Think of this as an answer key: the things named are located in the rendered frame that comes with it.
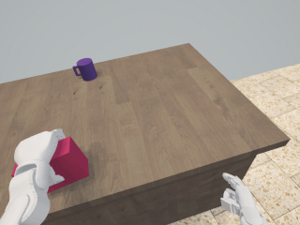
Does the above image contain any robot left forearm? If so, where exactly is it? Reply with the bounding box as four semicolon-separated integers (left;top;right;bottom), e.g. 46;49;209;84
0;159;51;225

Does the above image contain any robot left hand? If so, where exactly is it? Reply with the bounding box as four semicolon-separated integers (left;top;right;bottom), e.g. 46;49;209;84
14;128;66;187

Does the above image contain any robot right hand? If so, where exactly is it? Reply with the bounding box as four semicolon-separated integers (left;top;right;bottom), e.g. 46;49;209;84
220;173;257;216

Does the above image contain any table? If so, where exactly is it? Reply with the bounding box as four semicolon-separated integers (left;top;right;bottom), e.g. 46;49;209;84
0;43;290;225

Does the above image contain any robot right forearm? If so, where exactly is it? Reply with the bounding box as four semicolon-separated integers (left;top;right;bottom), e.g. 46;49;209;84
239;207;269;225

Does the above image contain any sponge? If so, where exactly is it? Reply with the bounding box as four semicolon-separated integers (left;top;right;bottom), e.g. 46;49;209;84
11;136;89;194

